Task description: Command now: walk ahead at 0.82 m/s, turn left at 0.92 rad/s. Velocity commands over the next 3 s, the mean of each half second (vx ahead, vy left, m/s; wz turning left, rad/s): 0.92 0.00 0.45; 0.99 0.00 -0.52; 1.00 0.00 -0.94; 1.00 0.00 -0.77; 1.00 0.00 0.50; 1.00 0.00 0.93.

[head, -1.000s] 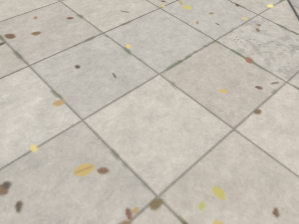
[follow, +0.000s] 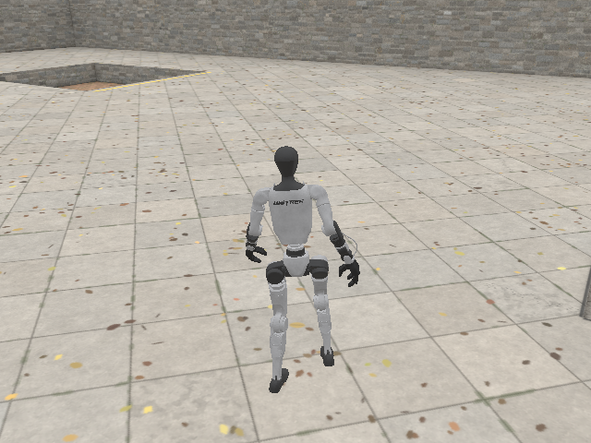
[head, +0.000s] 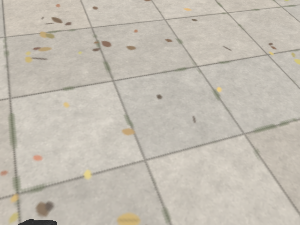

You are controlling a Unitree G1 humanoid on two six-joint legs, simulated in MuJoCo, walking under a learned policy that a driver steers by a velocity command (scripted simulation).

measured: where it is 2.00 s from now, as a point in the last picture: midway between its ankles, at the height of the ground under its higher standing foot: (148, 48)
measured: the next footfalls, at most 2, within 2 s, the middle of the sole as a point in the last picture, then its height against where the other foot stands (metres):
right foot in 0.10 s outside the picture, level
left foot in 0.52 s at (101, 214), level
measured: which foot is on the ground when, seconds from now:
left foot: down 0.00-0.10, up 0.12-0.50, down 0.52-0.92, up 0.94-1.00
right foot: up 0.00-0.08, down 0.10-0.52, up 0.54-0.94, down 0.96-1.00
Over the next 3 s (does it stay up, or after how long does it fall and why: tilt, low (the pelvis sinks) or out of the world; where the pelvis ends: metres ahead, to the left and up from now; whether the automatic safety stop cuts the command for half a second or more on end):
stays up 2.41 -0.92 -0.03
